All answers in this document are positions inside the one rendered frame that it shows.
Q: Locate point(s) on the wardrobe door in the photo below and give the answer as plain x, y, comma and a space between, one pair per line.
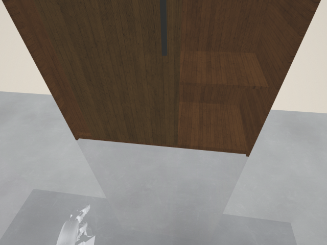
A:
110, 51
53, 64

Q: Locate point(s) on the left robot hand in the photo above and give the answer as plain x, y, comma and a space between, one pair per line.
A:
71, 230

